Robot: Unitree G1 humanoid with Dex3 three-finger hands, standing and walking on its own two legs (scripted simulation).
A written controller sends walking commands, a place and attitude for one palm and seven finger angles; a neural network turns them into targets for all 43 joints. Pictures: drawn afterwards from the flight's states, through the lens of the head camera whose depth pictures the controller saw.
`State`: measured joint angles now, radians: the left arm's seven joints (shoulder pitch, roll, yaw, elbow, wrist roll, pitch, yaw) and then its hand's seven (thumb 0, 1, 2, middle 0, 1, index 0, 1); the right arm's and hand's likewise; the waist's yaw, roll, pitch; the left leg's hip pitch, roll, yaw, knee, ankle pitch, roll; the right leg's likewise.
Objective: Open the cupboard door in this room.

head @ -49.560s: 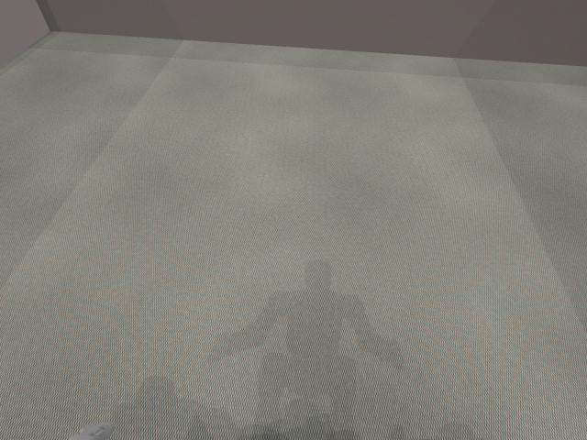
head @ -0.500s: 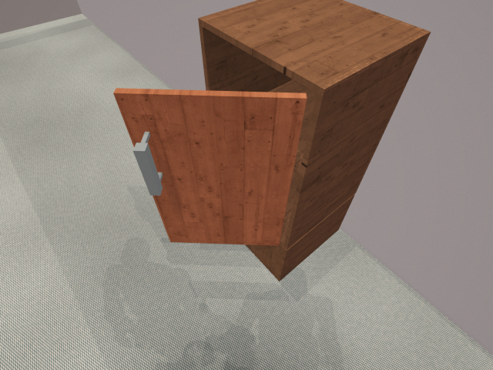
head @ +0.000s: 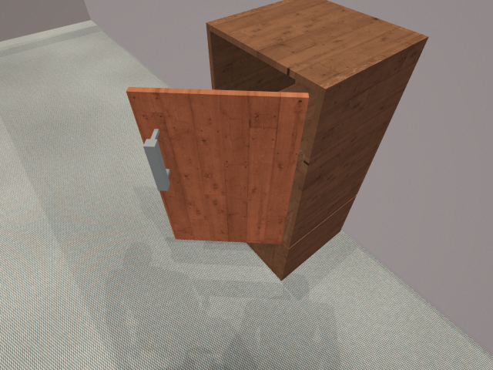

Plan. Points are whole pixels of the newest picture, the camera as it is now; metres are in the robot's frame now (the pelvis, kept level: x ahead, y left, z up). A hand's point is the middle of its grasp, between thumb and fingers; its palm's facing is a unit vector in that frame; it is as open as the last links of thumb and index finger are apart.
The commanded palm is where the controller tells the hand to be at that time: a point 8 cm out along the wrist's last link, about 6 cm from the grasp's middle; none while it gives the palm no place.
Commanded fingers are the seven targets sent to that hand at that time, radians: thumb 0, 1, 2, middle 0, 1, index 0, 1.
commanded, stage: look again from close up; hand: left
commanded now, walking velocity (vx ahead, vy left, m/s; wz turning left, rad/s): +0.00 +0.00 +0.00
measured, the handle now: (159, 160) +0.57 +0.25 -0.03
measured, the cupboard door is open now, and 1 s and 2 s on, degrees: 48 48 48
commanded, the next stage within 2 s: raise the hand with hooked fingers in 0.48 s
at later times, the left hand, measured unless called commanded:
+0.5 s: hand out of the picture +0.00 +0.15 -0.18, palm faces +0.02 -0.98 -0.18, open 7.3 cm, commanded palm none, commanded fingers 0.00 0.90 0.90 -0.20 -0.30 -0.20 -0.30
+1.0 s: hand (164, 349) +0.17 +0.15 -0.06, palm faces +0.02 -1.00 +0.02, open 8.5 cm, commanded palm +0.14 +0.23 -0.06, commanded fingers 0.00 0.39 0.68 -0.24 -0.63 -0.24 -0.63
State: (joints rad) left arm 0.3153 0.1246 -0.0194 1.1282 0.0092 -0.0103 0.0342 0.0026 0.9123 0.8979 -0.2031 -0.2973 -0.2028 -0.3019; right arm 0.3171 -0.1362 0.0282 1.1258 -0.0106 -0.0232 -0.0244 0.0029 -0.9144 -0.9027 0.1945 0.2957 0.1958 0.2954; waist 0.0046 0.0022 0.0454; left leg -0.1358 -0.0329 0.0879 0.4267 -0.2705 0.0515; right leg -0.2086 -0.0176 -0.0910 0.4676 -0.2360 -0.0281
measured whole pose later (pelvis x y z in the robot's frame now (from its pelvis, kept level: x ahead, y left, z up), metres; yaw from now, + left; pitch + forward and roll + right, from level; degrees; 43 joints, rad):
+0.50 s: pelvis +0.01 -0.01 +0.00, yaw +0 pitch -1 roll +0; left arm 0.29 0.14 -0.01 1.13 0.01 -0.02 0.04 0.01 0.92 0.90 -0.20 -0.30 -0.20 -0.30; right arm 0.29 -0.12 0.02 1.15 -0.01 -0.03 -0.03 0.00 -0.92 -0.90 0.19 0.30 0.20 0.30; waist 0.00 -0.01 0.04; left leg -0.12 -0.02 0.09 0.42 -0.28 0.03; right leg -0.19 0.00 -0.09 0.46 -0.25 -0.04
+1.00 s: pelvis -0.03 -0.03 -0.08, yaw +1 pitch +12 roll +1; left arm 0.38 0.17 0.13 0.18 -0.25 -0.54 -0.31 0.01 0.62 0.77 -0.23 -0.49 -0.23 -0.49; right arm 0.11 -0.30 -0.08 0.47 0.03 -0.23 0.00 0.01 -0.91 -0.90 0.19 0.30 0.19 0.30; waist 0.02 -0.06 -0.14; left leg -0.80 0.01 0.07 1.11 -0.53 0.02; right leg -0.85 -0.03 -0.11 1.12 -0.49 -0.08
